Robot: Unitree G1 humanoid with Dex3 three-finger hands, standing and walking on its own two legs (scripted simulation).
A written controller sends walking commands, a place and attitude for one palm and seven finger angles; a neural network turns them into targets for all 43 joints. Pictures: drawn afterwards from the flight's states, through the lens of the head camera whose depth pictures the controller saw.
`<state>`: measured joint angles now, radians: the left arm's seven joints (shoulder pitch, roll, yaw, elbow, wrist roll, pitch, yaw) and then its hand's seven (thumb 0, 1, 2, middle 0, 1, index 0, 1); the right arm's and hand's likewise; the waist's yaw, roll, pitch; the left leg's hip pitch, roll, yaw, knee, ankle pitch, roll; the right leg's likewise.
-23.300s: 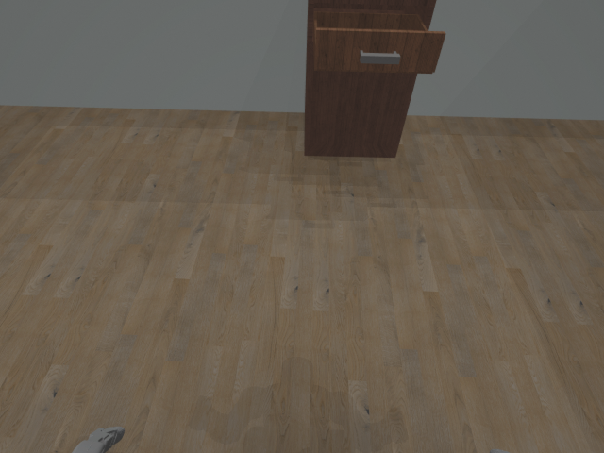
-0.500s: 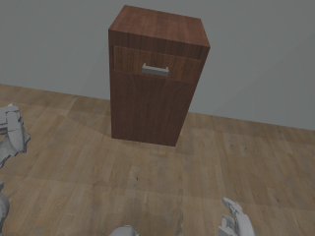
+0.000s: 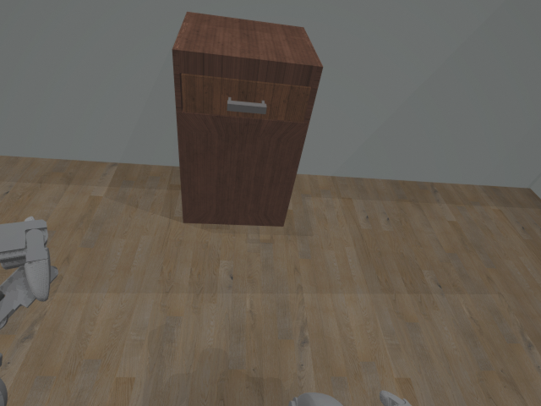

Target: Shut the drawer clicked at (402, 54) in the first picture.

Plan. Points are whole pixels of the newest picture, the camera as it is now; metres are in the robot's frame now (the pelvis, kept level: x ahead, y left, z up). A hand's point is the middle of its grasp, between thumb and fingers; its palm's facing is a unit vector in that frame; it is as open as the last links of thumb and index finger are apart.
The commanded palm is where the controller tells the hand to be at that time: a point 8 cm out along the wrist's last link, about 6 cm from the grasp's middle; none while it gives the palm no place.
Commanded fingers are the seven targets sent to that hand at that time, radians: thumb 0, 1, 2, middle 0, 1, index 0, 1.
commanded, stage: stop stepping back and stand still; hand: left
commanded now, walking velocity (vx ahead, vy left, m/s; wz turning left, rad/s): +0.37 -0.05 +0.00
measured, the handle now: (246, 104) +1.12 +0.09 -0.09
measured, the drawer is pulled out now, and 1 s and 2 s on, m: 0.00 0.00 0.00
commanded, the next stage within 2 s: let the arm hang, fingers relaxed in 1.28 s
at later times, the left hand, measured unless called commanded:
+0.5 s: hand (49, 338) +0.14 +0.22 +0.17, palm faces +0.35 -0.84 -0.43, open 3.3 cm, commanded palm +0.06 +0.28 +0.18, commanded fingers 0.00 0.90 0.90 -1.40 -1.60 -1.40 -1.60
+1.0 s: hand (42, 312) +0.16 +0.24 +0.18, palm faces +0.34 -0.81 -0.48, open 3.3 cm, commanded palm +0.09 +0.29 +0.18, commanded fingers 0.00 0.90 0.90 -1.40 -1.60 -1.40 -1.60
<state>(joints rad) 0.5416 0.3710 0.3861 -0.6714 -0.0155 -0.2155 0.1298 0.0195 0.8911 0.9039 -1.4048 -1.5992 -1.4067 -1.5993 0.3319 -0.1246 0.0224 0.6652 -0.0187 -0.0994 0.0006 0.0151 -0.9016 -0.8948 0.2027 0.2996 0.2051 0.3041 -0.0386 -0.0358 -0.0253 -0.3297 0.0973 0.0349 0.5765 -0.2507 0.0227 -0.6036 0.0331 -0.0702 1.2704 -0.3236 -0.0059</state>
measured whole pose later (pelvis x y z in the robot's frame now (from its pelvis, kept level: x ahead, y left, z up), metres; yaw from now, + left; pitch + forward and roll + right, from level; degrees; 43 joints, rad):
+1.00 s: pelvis -0.04 +0.01 +0.00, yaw +1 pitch -1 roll +0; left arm 0.60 0.41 0.38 -0.63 -0.02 -0.26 0.15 0.02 0.89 0.90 -1.40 -1.60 -1.40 -1.60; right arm 0.16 -0.20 -0.02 0.60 0.01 -0.13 -0.06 0.01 -0.90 -0.90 0.20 0.30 0.20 0.30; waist -0.02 -0.02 0.08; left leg -0.26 0.04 0.07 0.53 -0.25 0.00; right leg -0.21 -0.02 -0.08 0.52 -0.30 -0.01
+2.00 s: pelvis -0.06 +0.03 +0.00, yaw +1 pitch -1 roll +0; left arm 0.32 0.20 0.00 1.09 0.01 0.02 0.02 0.01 0.91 0.90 -0.48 -0.63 -0.48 -0.62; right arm 0.31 -0.16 0.00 1.06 -0.01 0.03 -0.01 0.01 -0.91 -0.90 0.20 0.30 0.20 0.30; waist -0.01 0.03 0.07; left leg -0.25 0.01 0.07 0.44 -0.17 0.03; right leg -0.19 -0.04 -0.07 0.44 -0.22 0.01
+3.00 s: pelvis -0.04 +0.00 +0.00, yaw +1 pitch -2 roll +0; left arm 0.26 0.13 0.01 1.15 0.01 -0.01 0.03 0.01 0.91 0.90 -0.19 -0.30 -0.20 -0.30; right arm 0.27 -0.13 -0.01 1.15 -0.01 0.00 -0.03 0.00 -0.91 -0.90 0.20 0.30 0.20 0.30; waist -0.01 0.02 0.06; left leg -0.18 0.04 0.07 0.41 -0.20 -0.01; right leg -0.13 -0.01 -0.08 0.42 -0.26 -0.02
